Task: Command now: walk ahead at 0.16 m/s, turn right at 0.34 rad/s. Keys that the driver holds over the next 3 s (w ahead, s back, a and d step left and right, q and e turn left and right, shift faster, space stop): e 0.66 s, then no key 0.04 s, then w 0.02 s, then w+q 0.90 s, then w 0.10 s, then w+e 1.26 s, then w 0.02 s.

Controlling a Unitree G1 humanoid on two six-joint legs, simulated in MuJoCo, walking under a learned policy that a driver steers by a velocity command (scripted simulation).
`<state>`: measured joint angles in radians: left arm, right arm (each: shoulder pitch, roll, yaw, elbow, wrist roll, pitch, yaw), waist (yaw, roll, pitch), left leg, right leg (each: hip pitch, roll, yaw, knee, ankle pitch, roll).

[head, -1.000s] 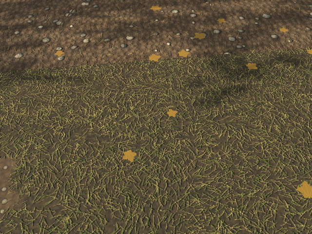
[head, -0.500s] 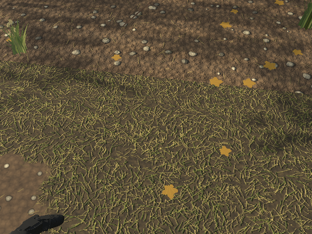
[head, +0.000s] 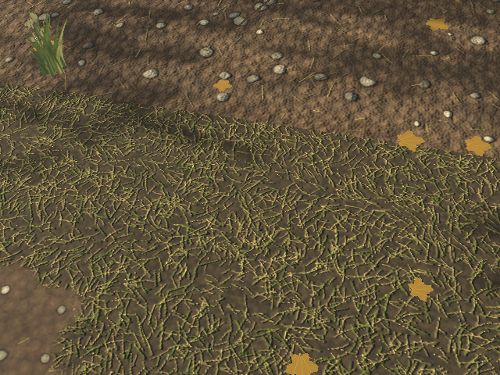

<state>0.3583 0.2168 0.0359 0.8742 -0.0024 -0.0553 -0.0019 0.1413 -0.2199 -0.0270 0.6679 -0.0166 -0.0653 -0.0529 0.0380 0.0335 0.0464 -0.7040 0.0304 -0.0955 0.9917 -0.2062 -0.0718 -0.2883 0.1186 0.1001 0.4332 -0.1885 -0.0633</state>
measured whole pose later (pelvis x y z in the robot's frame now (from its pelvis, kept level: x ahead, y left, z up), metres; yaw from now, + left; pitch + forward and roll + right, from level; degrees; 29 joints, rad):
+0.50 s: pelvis +0.08 +0.01 +0.00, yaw -17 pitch +2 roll +1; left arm 0.20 0.31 0.07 0.68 -0.02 0.07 0.01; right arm 0.13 -0.27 -0.07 0.70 -0.01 0.01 -0.02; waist -0.01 -0.01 0.04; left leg -0.35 0.04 0.06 0.46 -0.14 0.00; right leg -0.45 -0.03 0.03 0.85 -0.38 0.07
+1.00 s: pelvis +0.11 -0.04 +0.01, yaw -23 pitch +2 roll +1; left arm 0.27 0.27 0.04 0.76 0.00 -0.03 0.01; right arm 0.21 -0.31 -0.08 0.73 0.02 -0.02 0.01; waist 0.03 0.02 -0.02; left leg -0.48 0.04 -0.03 0.74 -0.20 -0.02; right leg -0.10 0.03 0.03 0.29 -0.22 -0.05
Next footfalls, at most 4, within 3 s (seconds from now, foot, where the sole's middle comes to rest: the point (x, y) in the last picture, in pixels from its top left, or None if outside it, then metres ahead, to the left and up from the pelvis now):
0.16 left None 0.21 0.11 -0.78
0.58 right None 0.07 -0.13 -0.78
1.20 left None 0.32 0.06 -0.78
1.68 right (335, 299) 0.64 -0.15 -0.78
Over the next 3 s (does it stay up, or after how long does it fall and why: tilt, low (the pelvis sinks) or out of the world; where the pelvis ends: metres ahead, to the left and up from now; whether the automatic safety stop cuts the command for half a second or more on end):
stays up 1.13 -0.15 0.00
